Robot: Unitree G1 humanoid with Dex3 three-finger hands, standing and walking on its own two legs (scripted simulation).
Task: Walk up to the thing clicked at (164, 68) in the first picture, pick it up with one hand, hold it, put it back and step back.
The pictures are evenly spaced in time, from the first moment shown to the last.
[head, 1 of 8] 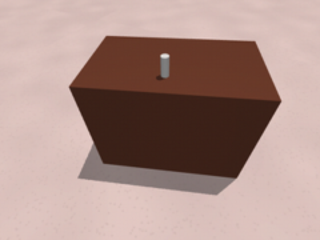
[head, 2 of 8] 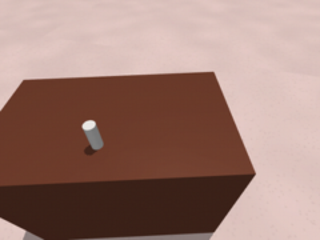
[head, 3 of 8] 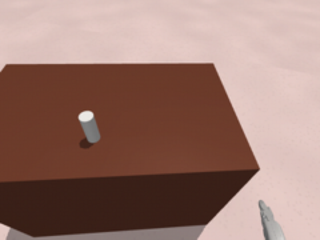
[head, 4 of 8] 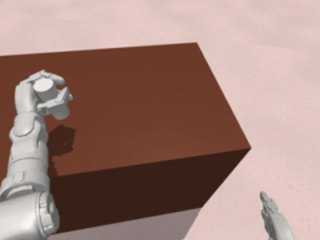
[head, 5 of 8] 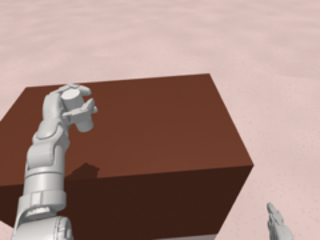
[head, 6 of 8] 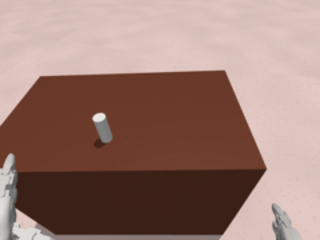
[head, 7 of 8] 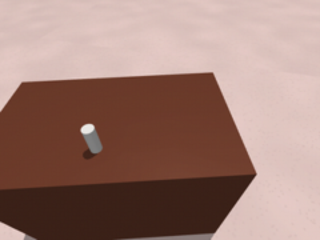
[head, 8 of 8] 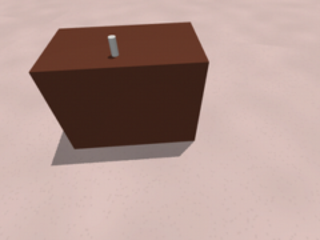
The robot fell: no
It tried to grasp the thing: yes
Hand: left
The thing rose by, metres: 0.26
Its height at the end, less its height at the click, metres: +0.00
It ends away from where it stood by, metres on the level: 0.01
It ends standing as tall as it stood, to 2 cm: yes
